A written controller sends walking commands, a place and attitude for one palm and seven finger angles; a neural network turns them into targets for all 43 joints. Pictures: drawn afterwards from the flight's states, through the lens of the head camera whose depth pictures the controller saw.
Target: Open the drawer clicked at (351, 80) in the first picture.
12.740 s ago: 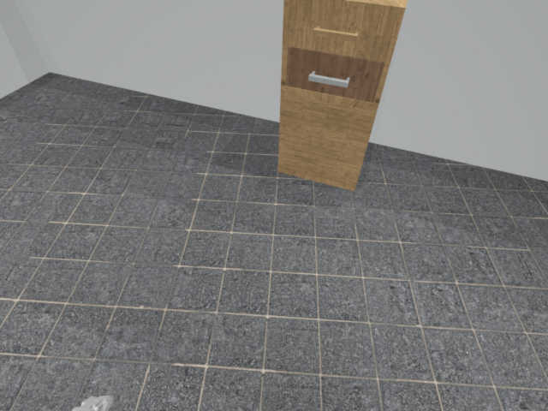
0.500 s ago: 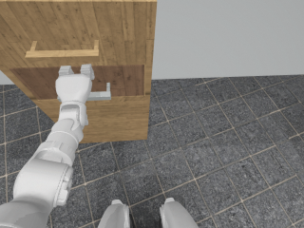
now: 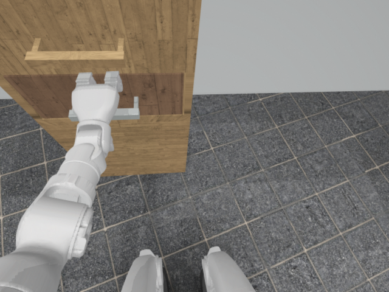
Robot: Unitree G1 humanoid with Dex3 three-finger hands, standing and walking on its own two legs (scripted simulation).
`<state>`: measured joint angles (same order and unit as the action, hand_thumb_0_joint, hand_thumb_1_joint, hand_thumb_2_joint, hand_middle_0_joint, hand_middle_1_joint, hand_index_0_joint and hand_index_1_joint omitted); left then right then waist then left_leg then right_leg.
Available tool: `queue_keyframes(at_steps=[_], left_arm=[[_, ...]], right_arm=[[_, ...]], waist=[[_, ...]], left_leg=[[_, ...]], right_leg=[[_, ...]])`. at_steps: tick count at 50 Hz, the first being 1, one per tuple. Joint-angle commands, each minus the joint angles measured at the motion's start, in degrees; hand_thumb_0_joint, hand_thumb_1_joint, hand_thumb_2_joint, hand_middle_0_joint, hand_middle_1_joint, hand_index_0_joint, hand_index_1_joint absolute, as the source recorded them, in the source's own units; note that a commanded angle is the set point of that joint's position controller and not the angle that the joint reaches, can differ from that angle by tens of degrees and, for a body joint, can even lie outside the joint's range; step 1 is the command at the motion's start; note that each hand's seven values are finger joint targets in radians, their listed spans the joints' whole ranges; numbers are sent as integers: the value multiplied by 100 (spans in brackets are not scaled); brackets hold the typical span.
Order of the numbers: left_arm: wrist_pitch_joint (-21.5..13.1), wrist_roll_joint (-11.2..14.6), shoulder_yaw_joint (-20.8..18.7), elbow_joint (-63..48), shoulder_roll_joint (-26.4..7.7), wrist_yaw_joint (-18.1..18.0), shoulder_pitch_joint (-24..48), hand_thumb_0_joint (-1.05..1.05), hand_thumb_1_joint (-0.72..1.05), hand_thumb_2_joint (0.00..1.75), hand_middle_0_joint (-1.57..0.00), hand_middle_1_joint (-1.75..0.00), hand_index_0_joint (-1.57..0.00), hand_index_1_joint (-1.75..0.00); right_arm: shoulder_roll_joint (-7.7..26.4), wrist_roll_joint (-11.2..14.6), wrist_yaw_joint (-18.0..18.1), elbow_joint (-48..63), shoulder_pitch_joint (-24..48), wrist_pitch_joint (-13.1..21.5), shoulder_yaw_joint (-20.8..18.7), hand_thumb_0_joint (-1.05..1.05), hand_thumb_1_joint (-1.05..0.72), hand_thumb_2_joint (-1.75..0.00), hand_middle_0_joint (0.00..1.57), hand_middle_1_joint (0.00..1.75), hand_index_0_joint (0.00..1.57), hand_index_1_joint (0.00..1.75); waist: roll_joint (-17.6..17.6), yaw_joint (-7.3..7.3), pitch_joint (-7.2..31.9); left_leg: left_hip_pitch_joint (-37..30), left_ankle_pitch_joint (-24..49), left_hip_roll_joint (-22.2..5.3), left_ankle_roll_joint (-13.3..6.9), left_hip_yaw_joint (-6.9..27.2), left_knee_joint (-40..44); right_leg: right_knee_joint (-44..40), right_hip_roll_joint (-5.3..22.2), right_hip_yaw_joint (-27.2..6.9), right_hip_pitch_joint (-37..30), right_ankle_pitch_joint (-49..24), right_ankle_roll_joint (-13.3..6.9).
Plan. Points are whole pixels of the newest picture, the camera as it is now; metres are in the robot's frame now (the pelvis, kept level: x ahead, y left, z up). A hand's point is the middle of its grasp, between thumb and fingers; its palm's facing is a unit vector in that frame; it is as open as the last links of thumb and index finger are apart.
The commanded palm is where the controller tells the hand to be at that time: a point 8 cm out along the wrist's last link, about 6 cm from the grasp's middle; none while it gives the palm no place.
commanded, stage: move the hooked fingers above the handle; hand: left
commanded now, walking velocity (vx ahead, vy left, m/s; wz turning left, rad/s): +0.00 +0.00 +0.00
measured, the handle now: (105, 107) +0.55 +0.17 -0.06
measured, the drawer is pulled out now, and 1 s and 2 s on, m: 0.00 0.00 0.00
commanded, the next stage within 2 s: none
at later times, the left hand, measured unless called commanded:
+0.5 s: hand (107, 114) +0.51 +0.15 -0.02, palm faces +0.04 -0.07 -1.00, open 13.8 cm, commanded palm +0.48 +0.17 +0.05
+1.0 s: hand (111, 115) +0.50 +0.14 -0.02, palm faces +0.04 -0.10 -0.99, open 13.8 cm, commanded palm +0.48 +0.18 +0.05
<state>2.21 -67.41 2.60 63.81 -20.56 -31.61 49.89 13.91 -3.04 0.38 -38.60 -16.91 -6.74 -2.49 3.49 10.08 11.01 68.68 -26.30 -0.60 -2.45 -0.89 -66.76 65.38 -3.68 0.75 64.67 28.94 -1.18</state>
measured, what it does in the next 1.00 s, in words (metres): stands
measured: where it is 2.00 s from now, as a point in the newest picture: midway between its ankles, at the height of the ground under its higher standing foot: outside the picture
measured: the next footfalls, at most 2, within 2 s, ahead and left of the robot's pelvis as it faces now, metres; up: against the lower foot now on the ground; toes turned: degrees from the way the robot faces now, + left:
none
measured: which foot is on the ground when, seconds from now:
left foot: down 0.00-1.00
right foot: down 0.00-1.00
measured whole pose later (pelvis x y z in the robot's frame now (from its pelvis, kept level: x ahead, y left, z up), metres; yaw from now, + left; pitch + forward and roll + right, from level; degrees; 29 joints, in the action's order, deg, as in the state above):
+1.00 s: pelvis +0.01 +0.00 +0.00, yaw +0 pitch +28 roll -2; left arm -5.0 -68.4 1.8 60.1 -20.3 -30.4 45.7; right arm 14.6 -3.4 1.4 -37.8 -16.1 -6.8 -2.7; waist 2.9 9.8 12.3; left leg 67.4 -27.5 -0.6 -2.2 -0.7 -67.1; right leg 65.6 -3.8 0.9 63.4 30.0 -1.5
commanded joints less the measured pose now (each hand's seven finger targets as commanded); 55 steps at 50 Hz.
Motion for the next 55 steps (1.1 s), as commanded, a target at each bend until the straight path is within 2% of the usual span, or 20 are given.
queue_keyframes(at_steps=[1, 4, 6, 8, 10, 12, 16, 19, 20, 24, 29, 33, 35, 38, 40, 44, 47, 48, 51, 55], left_arm=[[642, 229, -545, -938, -1943, -90, 2264, 0, -50, 30, -30, -120, -30, -120], [562, 396, -268, -1030, -1770, 233, 2517, 0, -50, 30, -30, -120, -30, -120], [314, 487, 163, -1218, -1264, 519, 2531, 0, -50, 30, -30, -120, -30, -120], [-25, 649, 942, -1359, -257, 840, 2624, 0, -50, 30, -30, -120, -30, -120], [-319, 680, 1080, -1116, -49, 1066, 2326, 0, -50, 30, -30, -120, -30, -120], [-541, 645, 846, -889, -297, 1150, 2042, 0, -50, 30, -30, -120, -30, -120], [-831, 304, 225, -912, -894, 748, 2010, 0, -50, 30, -30, -120, -30, -120], [-697, 70, -598, -1090, -1770, 82, 2038, 0, -50, 30, -30, -120, -30, -120], [-569, 22, -674, -1128, -1791, -136, 1972, 0, -50, 30, -30, -120, -30, -120], [80, -70, -1041, -1408, -2224, -674, 2021, 0, -50, 30, -30, -120, -30, -120], [650, 279, -643, -1532, -1964, -228, 2217, 0, -50, 30, -30, -120, -30, -120], [445, 680, 644, -1509, -505, 625, 2348, 0, -50, 30, -30, -120, -30, -120], [151, 782, 1136, -1354, 50, 1014, 2105, 0, -50, 30, -30, -120, -30, -120], [-429, 814, 1305, -1126, 222, 1378, 1977, 0, -50, 30, -30, -120, -30, -120], [-741, 617, 833, -996, -287, 1334, 1747, 0, -50, 30, -30, -120, -30, -120], [-994, 173, -309, -1125, -1466, 564, 1719, 0, -50, 30, -30, -120, -30, -120], [-617, -53, -944, -1348, -2110, -322, 1740, 0, -50, 30, -30, -120, -30, -120], [-394, -100, -1085, -1365, -2279, -562, 1746, 0, -50, 30, -30, -120, -30, -120], [274, -128, -856, -1383, -2165, -887, 2198, 0, -50, 30, -30, -120, -30, -120], [807, 353, -172, -1476, -1578, -118, 2742, 0, -50, 30, -30, -120, -30, -120]], right_arm=[[914, 86, 66, 282, -898, -56, -297, 0, -90, -90, 20, 30, 20, 30], [927, 154, 174, 201, -936, 22, -293, 0, -90, -90, 20, 30, 20, 30], [891, 163, 222, 165, -1001, 102, -329, 0, -90, -90, 20, 30, 20, 30], [798, 145, 219, 82, -1045, 205, -370, 0, -90, -90, 20, 30, 20, 30], [799, 123, 227, -40, -1091, 252, -385, 0, -90, -90, 20, 30, 20, 30], [804, 107, 224, -72, -1117, 236, -360, 0, -90, -90, 20, 30, 20, 30], [801, 48, 138, -12, -1078, 161, -328, 0, -90, -90, 20, 30, 20, 30], [850, -29, 97, 119, -980, 78, -296, 0, -90, -90, 20, 30, 20, 30], [838, -56, 76, 187, -919, 56, -297, 0, -90, -90, 20, 30, 20, 30], [875, -86, 7, 264, -788, -26, -316, 0, -90, -90, 20, 30, 20, 30], [898, 78, 52, 209, -891, -75, -365, 0, -90, -90, 20, 30, 20, 30], [832, 159, 166, 53, -971, 42, -425, 0, -90, -90, 20, 30, 20, 30], [804, 161, 222, 3, -954, 100, -419, 0, -90, -90, 20, 30, 20, 30], [766, 130, 238, -88, -947, 147, -358, 0, -90, -90, 20, 30, 20, 30], [781, 101, 230, -79, -930, 122, -350, 0, -90, -90, 20, 30, 20, 30], [768, 25, 154, 147, -828, 69, -266, 0, -90, -90, 20, 30, 20, 30], [781, -66, 105, 335, -612, 16, -232, 0, -90, -90, 20, 30, 20, 30], [786, -84, 96, 350, -527, -9, -229, 0, -90, -90, 20, 30, 20, 30], [833, -47, 62, 353, -528, -12, -276, 0, -90, -90, 20, 30, 20, 30], [940, 112, 81, 204, -880, 7, -413, 0, -90, -90, 20, 30, 20, 30]], waist=[[50, -180, 3573], [-187, 27, 3093], [-117, 121, 2969], [0, 341, 2626], [-61, 380, 2045], [-149, 301, 1717], [414, -12, 1873], [461, -271, 2450], [556, -346, 2697], [418, -448, 3666], [139, -249, 4016], [-218, 247, 3175], [-343, 353, 2344], [-244, 377, 1470], [-52, 187, 1370], [429, -288, 1890], [609, -539, 2582], [371, -581, 2835], [365, -393, 3428], [203, 19, 4262]], left_leg=[[-2952, 2302, 87, -41, 129, 778], [-2841, 1849, 84, -103, 107, 946], [-3127, 1807, 66, -98, 156, 1026], [-3466, 1782, 28, -94, 238, 1051], [-3352, 1580, 1, -88, 286, 1019], [-3039, 1451, 17, -92, 298, 978], [-2845, 1755, 29, -15, 345, 786], [-2609, 2096, 34, 3, 320, 612], [-2615, 2247, 59, 14, 284, 558], [-2886, 2844, 56, 33, 168, 442], [-3399, 2800, 81, -4, 121, 776], [-3672, 2340, 54, -76, 143, 1041], [-3580, 1896, 42, -91, 191, 1115], [-3290, 1586, 39, -91, 271, 1143], [-3073, 1539, 36, -66, 306, 1030], [-2522, 1737, 84, -24, 289, 737], [-2261, 2086, 113, 0, 192, 505], [-2219, 2244, 119, 3, 183, 446], [-2517, 2350, 100, 21, 101, 465], [-3633, 2616, 41, 9, 221, 710]], right_leg=[[-1118, -18, 21, -2055, -2441, -37], [-1412, 12, -72, -2114, -2224, 14], [-1512, 3, -48, -1949, -2089, -15], [-1597, 3, -7, -1500, -1847, -41], [-1607, 2, 16, -1105, -1562, -54], [-1545, 7, 17, -974, -1437, -90], [-1117, -6, 92, -546, -1431, -213], [-805, -23, 77, -752, -1656, -217], [-747, -25, 69, -863, -1789, -218], [-633, -16, 69, -1565, -2602, -134], [-1111, 12, 18, -2367, -3078, -20], [-1636, 2, -43, -2174, -2706, 21], [-1784, 3, -14, -1739, -2149, 8], [-1751, 43, 3, -1225, -1694, -62], [-1539, 35, 17, -916, -1521, -136], [-973, 7, 36, -738, -1475, -242], [-662, 6, -3, -988, -1748, -218], [-573, 0, 11, -1190, -1933, -203], [-688, 9, 39, -1542, -2243, -109], [-1104, -14, 77, -1994, -2628, 11]])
